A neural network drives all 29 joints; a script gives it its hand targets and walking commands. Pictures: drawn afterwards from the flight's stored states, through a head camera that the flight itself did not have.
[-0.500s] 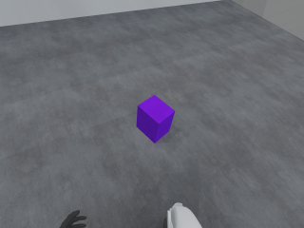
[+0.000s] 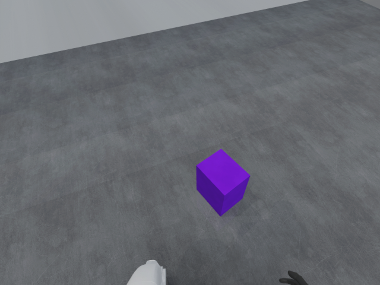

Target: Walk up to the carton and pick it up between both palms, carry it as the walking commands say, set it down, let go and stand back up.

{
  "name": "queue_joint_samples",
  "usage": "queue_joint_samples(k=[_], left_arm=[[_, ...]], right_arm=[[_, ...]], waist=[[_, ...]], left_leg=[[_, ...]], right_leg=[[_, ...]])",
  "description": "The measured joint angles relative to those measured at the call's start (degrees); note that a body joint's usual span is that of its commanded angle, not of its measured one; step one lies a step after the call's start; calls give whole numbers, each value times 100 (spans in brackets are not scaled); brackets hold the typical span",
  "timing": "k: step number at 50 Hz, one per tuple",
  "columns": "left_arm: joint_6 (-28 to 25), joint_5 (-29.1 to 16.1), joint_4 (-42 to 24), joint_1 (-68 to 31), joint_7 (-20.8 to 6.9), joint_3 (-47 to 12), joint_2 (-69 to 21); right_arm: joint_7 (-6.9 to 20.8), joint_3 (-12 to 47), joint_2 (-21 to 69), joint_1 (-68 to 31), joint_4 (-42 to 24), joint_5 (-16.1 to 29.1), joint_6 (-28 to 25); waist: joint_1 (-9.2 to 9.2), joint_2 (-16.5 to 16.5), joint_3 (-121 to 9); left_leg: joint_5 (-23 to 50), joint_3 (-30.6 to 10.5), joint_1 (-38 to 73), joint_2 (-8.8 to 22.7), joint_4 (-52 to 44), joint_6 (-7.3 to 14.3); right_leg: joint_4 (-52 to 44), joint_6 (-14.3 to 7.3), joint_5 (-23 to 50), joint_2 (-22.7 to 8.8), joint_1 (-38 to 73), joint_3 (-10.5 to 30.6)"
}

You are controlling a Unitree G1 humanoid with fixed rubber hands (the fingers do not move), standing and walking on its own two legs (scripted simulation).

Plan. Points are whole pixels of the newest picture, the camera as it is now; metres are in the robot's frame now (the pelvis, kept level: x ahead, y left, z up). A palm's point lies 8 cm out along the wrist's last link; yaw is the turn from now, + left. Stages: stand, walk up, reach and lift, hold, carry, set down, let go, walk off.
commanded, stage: walk up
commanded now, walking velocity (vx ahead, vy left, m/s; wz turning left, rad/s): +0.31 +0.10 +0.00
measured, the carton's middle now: (220, 183) +0.70 -0.10 -0.65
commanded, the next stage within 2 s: none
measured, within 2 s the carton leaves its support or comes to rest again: neither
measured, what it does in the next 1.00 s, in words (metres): walks ahead: left foot, then right foot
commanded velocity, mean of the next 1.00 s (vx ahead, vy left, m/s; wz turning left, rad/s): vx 0.10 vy -0.05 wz -0.04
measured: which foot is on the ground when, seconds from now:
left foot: up 0.00-0.12, down 0.14-0.58, up 0.60-0.82, down 0.84-1.00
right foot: down 0.00-0.14, up 0.16-0.54, down 0.56-1.00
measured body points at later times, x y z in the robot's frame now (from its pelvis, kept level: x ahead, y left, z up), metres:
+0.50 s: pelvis +0.14 +0.02 +0.00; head +0.16 +0.04 +0.45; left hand +0.22 +0.26 -0.16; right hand +0.10 -0.24 -0.14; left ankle +0.15 +0.15 -0.75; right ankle +0.19 -0.15 -0.71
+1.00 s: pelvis +0.16 -0.01 -0.01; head +0.16 -0.01 +0.44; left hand +0.21 +0.22 -0.17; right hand +0.15 -0.25 -0.16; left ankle +0.15 +0.10 -0.75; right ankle +0.20 -0.13 -0.75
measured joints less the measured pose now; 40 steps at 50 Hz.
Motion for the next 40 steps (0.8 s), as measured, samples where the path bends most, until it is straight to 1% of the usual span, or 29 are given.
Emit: queue_joint_samples(k=[3,5,6,7,8,9,11,12,15,18,21,23,25,27,28,29,31,32,34,37,39,40], left_arm=[[74,-20,44,109,8,-6,-38],[146,-47,85,166,20,-17,-13],[173,-64,90,220,27,-30,-8],[203,-82,95,211,32,-34,19],[245,-93,84,89,40,-20,73],[289,-89,63,-56,46,13,122],[371,-69,12,-323,21,105,239],[403,-59,-15,-440,1,140,299],[512,-33,-96,-753,-68,210,418],[633,-39,-185,-991,-129,207,453],[708,-63,-261,-1200,-169,159,420],[716,-101,-283,-1351,-175,101,375],[673,-159,-319,-1511,-136,30,323],[594,-200,-358,-1617,-66,-26,293],[546,-202,-385,-1622,-38,-37,306],[498,-186,-385,-1631,-15,-27,258],[478,-149,-361,-1639,20,-37,85],[485,-138,-338,-1639,34,-47,20],[501,-134,-302,-1654,68,-62,-56],[494,-139,-268,-1699,114,-67,-112],[494,-135,-237,-1714,129,-58,-134],[502,-139,-211,-1713,132,-51,-139]], right_arm=[[-6,93,110,-161,-13,44,-61],[-49,127,183,-180,-16,48,-161],[-80,124,182,-148,-14,35,-232],[-120,91,199,-118,17,2,-307],[-154,65,244,-81,57,14,-343],[-173,62,269,-3,94,36,-350],[-232,68,289,242,187,49,-326],[-264,62,287,374,249,50,-317],[-313,29,249,750,413,59,-336],[-326,3,226,1082,543,49,-351],[-343,-12,253,1322,636,16,-346],[-340,-23,290,1420,657,-15,-344],[-329,-24,319,1436,643,-13,-299],[-321,-32,337,1431,612,12,-239],[-320,-31,354,1452,568,26,-206],[-316,-31,319,1432,516,38,-160],[-366,6,216,1301,432,78,-25],[-385,16,193,1240,404,88,38],[-398,21,191,1137,393,85,103],[-413,31,220,1044,433,74,135],[-432,54,244,1010,474,79,135],[-441,72,257,999,498,84,122]], waist=[[-6,-58,-16],[-36,-113,-46],[-41,-98,-81],[-65,-137,-91],[-80,-243,-30],[-67,-307,24],[-88,-384,39],[-135,-415,26],[-323,-440,-5],[-459,-401,-66],[-538,-367,-116],[-582,-350,-121],[-644,-319,-63],[-652,-306,-38],[-638,-360,-59],[-614,-292,-55],[-603,-38,-20],[-596,40,-31],[-569,106,-81],[-529,117,-180],[-514,108,-230],[-519,105,-247]], left_leg=[[54,108,284,-54,-729,37],[69,253,667,-79,-1213,72],[102,304,918,-71,-1443,114],[100,303,981,-87,-1406,201],[-83,330,928,-135,-1155,312],[-254,360,956,-141,-1037,394],[-382,388,1136,-97,-1149,442],[-344,390,1250,-73,-1294,426],[-244,339,1554,-16,-1689,372],[-198,290,1780,55,-1967,315],[-192,285,1945,103,-2148,242],[-211,293,2025,113,-2207,187],[-273,285,2056,101,-2133,124],[-432,292,2014,81,-1879,36],[-556,319,1970,30,-1686,-14],[-725,303,1883,55,-1423,-23],[-1499,-34,1700,10,-882,13],[-1694,-181,1624,-56,-661,53],[-1778,-318,1516,-169,-344,113],[-1794,-345,1508,-271,-244,122],[-1635,-320,1670,-303,-586,131],[-1430,-304,1807,-315,-905,141]], right_leg=[[33,133,-233,-32,211,-51],[306,238,-538,-52,276,-79],[611,269,-769,-45,228,-63],[1147,212,-1040,-90,43,-16],[1885,135,-1356,-109,-244,182],[2653,89,-1554,-42,-575,386],[3854,44,-1474,124,-1220,584],[4183,41,-1284,156,-1480,590],[4473,80,-689,133,-2020,562],[4179,153,-294,81,-2271,557],[3500,196,-56,23,-2300,547],[2866,174,24,-4,-2182,517],[2149,152,43,39,-1935,527],[1354,119,341,102,-1590,439],[987,93,566,79,-1395,386],[945,37,446,100,-1346,364],[1060,-72,321,206,-1345,326],[982,-108,346,236,-1290,312],[783,-146,460,261,-1193,289],[589,-179,552,285,-1117,242],[529,-182,574,311,-1086,204],[527,-177,573,327,-1079,182]])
